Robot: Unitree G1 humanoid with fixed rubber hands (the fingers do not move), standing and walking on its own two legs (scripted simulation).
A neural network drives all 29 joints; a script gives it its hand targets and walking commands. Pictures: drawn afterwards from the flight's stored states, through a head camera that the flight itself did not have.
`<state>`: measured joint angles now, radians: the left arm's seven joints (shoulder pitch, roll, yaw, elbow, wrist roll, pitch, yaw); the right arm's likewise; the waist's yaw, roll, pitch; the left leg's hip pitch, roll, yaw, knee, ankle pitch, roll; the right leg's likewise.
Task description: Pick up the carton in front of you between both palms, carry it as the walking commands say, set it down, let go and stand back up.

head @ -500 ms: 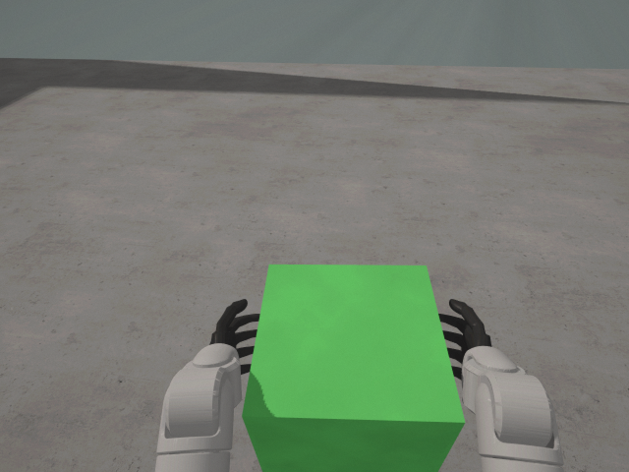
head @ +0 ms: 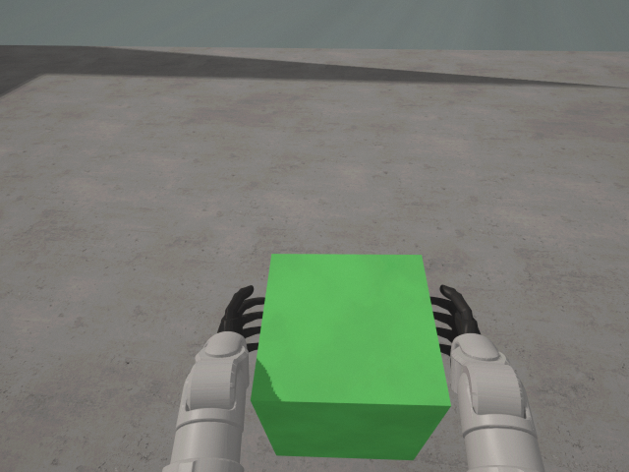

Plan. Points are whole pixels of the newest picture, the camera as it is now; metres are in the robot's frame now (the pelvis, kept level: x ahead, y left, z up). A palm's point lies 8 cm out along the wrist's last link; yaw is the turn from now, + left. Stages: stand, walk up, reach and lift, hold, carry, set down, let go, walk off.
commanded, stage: carry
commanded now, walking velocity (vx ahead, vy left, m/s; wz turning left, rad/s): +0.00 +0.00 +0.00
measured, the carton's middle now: (345, 360) +0.32 +0.00 -0.04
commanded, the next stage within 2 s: hold in 0.16 s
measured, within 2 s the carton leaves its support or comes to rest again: neither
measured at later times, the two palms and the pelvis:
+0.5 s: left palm (209, 374) +0.25 +0.17 +0.04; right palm (452, 359) +0.28 -0.13 +0.04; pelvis -0.02 -0.01 +0.01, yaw +5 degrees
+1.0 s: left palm (221, 372) +0.30 +0.18 -0.05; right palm (417, 352) +0.34 -0.11 -0.06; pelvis -0.04 -0.04 -0.03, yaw +9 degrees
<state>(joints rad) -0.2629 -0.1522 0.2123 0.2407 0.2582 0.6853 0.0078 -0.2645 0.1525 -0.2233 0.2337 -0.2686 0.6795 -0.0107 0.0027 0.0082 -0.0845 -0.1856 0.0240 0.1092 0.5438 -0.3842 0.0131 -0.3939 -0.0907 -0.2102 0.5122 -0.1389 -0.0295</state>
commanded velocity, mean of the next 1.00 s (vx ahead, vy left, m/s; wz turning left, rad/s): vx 0.00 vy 0.00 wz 0.00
